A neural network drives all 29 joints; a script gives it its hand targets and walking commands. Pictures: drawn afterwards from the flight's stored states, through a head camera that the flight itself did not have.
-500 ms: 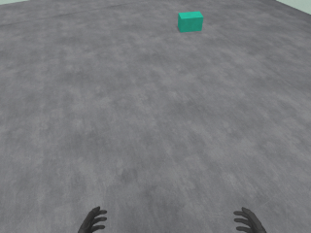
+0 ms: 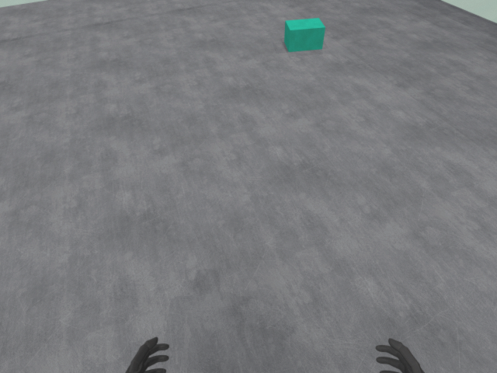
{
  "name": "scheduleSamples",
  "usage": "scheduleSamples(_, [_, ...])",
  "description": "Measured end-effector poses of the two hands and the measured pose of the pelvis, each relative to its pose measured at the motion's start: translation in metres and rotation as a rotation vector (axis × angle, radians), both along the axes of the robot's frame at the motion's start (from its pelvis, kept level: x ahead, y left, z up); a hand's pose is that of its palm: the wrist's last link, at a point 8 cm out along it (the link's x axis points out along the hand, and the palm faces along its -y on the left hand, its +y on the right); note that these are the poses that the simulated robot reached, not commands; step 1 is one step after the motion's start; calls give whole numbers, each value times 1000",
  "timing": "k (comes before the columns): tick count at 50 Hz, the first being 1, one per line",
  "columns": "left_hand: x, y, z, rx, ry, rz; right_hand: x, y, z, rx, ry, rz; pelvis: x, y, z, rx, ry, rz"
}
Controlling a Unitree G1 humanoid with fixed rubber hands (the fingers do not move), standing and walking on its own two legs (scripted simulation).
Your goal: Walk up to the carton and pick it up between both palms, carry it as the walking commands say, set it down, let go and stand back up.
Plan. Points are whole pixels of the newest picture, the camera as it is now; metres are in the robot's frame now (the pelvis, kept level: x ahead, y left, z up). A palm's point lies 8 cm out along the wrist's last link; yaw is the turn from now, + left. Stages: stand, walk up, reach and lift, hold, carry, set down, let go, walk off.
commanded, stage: stand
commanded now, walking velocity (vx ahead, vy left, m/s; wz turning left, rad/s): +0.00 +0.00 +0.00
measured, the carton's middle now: (303, 34) +2.77 -0.39 -0.67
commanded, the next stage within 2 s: walk up in 0.76 s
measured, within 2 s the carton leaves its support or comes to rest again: neither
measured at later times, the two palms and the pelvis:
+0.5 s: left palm out of the picture +0.10 +0.23 -0.11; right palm out of the picture +0.10 -0.23 -0.11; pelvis +0.00 +0.00 +0.00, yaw +0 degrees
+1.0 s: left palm out of the picture +0.07 +0.23 -0.11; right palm out of the picture +0.06 -0.24 -0.11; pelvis +0.00 +0.00 +0.01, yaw -1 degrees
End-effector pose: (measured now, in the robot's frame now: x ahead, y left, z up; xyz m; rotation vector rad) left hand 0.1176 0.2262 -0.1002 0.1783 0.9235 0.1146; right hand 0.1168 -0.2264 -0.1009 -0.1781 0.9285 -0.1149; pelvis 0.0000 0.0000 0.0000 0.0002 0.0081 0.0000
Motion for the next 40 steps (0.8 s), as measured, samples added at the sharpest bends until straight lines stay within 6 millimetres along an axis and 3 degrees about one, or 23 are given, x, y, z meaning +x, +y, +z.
scheduleSamples(40, [-35,5,-10,5,118,52,-35,-6,-11,-4,121,-56,0,0,6,0,-11,0])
